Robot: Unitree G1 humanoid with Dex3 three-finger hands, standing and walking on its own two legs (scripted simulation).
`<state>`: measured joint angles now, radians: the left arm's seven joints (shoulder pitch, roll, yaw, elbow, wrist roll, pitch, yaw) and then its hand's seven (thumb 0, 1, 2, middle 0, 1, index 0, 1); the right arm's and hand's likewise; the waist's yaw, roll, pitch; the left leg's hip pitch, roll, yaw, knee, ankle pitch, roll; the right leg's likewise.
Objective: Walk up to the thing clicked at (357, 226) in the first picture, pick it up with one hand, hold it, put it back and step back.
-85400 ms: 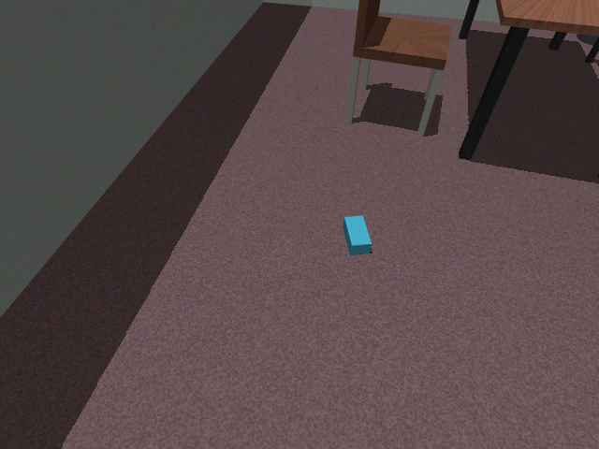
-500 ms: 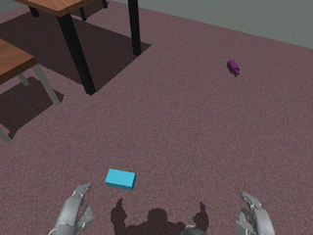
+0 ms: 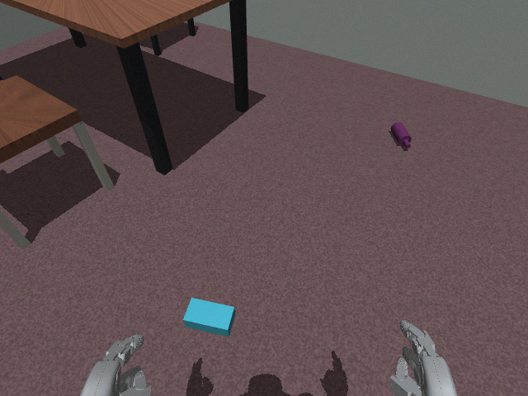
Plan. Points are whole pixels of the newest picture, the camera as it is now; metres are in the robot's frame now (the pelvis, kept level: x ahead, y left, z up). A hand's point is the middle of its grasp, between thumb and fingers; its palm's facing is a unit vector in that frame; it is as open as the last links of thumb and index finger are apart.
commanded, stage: home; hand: left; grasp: from above
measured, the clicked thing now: (210, 317) +0.53 +0.19 -0.68
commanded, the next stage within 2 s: stand in 1.84 s
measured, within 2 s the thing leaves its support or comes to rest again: neither
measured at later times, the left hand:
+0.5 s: hand (147, 394) +0.17 +0.18 -0.05, palm faces +0.04 -0.98 -0.19, open 7.4 cm
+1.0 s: hand (147, 387) +0.17 +0.18 -0.05, palm faces +0.04 -0.98 -0.19, open 7.4 cm
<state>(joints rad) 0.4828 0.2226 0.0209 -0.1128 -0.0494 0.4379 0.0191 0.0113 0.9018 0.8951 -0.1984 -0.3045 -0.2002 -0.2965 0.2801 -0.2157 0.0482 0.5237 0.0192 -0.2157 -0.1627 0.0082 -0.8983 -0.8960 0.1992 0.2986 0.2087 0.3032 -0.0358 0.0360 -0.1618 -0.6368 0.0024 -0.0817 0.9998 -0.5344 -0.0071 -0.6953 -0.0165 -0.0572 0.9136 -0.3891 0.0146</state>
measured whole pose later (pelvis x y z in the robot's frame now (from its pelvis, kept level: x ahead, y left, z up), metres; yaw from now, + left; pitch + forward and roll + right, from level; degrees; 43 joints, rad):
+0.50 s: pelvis +0.00 +0.00 +0.00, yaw +0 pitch +10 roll -3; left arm 0.49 0.22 0.02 -0.14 -0.05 0.46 0.02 0.01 0.90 0.90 -0.20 -0.30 -0.20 -0.30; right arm 0.28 -0.22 0.04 0.54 0.02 -0.25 -0.18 0.01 -0.90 -0.90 0.20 0.30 0.21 0.30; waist -0.03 0.04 -0.16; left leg -0.65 0.00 -0.09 1.01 -0.55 -0.01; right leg -0.70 -0.01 -0.06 0.92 -0.40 0.01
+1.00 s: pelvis +0.01 +0.00 +0.00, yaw +0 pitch +11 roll -3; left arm 0.50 0.23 0.02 -0.13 -0.05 0.45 0.02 0.01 0.90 0.90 -0.20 -0.30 -0.20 -0.30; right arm 0.28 -0.22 0.03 0.55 0.01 -0.24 -0.18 0.01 -0.90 -0.90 0.20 0.30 0.21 0.30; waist -0.04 0.04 -0.17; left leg -0.64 0.01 -0.08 1.01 -0.56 -0.01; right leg -0.69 -0.01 -0.06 0.92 -0.41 0.02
